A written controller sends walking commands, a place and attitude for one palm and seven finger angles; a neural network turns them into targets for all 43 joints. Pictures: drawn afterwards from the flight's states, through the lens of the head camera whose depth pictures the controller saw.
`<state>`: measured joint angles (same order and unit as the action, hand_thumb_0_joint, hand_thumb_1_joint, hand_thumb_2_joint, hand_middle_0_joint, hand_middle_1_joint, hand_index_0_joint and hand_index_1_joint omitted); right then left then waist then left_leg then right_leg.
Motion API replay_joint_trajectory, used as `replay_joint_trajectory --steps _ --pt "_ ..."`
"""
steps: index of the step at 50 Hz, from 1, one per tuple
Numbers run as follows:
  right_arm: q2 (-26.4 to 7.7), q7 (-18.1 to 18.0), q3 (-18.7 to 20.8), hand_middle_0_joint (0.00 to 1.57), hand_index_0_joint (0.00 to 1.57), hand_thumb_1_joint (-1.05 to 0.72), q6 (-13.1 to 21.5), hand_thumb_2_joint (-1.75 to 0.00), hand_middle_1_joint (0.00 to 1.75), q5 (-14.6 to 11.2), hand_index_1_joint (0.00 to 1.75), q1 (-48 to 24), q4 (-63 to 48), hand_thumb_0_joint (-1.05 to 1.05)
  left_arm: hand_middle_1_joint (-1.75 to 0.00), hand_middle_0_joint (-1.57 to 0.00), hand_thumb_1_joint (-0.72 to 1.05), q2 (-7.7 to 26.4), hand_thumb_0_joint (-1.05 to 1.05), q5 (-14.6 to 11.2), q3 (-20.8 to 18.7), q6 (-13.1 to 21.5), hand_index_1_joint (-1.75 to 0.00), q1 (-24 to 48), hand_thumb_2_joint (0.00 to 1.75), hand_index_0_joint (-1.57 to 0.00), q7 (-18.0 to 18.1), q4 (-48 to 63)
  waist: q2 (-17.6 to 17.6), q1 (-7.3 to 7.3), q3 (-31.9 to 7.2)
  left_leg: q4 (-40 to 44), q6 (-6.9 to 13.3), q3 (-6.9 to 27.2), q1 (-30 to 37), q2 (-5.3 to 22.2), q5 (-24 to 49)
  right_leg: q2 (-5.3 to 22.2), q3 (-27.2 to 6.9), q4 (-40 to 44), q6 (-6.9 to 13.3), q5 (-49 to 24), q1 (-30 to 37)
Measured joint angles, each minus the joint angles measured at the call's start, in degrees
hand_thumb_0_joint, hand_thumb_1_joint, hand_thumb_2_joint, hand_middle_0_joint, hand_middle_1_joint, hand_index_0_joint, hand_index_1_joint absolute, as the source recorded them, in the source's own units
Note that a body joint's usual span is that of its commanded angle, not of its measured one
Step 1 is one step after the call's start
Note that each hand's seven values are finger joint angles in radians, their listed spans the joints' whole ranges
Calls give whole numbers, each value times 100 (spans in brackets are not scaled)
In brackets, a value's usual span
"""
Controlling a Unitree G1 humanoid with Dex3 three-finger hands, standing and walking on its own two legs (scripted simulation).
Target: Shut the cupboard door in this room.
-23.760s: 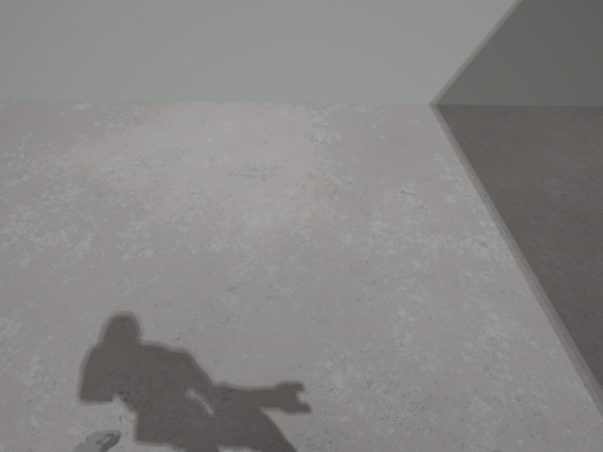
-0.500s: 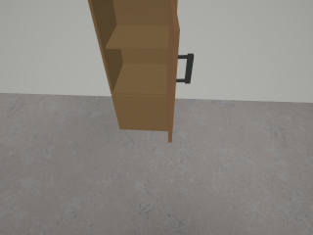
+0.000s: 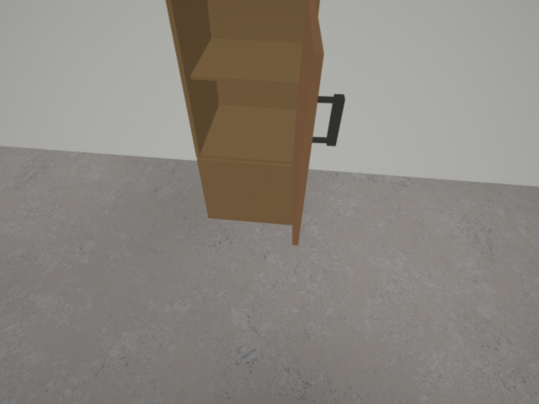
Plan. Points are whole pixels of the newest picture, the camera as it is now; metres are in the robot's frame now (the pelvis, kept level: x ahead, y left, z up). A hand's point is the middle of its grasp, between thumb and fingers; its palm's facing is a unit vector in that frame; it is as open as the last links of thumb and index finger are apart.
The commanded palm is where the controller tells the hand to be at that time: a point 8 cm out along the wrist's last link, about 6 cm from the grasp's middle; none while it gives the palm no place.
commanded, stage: stand and wait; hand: left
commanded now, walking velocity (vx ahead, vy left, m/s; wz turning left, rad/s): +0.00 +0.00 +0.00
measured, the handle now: (325, 121) +0.68 -0.08 +0.06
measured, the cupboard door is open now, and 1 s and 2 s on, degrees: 93 93 93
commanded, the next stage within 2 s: turn or walk to find it in 0.76 s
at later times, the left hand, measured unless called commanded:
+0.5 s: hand out of the picture -0.02 +0.17 -0.18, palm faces +0.03 -0.98 -0.18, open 7.4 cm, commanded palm none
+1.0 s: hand out of the picture -0.01 +0.19 -0.18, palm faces +0.08 -0.98 -0.20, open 7.4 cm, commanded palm none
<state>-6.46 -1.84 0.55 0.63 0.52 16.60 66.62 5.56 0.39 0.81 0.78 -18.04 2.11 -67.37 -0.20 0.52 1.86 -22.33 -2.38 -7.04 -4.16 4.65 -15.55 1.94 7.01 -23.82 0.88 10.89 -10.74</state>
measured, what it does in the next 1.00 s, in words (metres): stands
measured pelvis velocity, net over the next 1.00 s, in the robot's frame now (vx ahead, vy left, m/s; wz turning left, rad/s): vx -0.01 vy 0.02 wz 0.04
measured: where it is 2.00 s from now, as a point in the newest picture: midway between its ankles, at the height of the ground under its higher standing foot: (267, 388)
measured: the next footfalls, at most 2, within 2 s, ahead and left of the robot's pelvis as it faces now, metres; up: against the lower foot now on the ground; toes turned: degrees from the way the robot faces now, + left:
right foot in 1.64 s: +0.36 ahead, -0.09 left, +0.00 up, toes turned -5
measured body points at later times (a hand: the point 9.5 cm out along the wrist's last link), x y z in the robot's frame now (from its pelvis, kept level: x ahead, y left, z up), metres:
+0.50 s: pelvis -0.01 +0.01 +0.00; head -0.01 +0.01 +0.45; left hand -0.02 +0.22 -0.16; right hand -0.05 -0.18 -0.17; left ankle -0.04 +0.14 -0.74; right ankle +0.02 -0.11 -0.74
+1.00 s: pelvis -0.01 +0.02 -0.01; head +0.01 +0.01 +0.44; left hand -0.02 +0.24 -0.17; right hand -0.02 -0.19 -0.17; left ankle -0.04 +0.14 -0.74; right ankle +0.02 -0.11 -0.74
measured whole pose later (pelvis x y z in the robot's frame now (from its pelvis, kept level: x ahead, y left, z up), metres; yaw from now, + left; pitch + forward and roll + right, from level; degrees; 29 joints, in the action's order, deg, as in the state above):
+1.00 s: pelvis -0.01 +0.02 -0.01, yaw +2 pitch -1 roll +0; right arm -6.4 -1.2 1.6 -0.2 0.6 17.4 64.3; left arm 8.0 0.9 -1.2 -0.5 -15.4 2.4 -63.6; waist 0.1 -0.1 2.8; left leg -28.8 -0.5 -5.2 -9.8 2.2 -17.9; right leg 5.3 8.1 -30.4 -0.8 13.7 -15.3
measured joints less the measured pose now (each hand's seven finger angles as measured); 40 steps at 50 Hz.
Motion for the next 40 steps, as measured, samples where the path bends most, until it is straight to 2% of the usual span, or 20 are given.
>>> replay_joint_trajectory --steps 19,40 --pt "131 21 -8 20 20 -90 33 -90 30 -4 30 276 49 0 -30 -20 91 117 0 16 -53 13 -30 70 89 -19 38 105 3 -70 -13 -41 101 -70 -84 -110 19 106 -88 -68 -81 -47 -120" --pt "29 27 31 20 20 -90 63 -90 30 -4 30 189 -45 0 -30 -20 91 143 0 31 -56 7 -30 84 89 -19 11 150 64 -52 50 -78 168 -94 -155 -172 -4 166 -124 -82 -142 -61 -188"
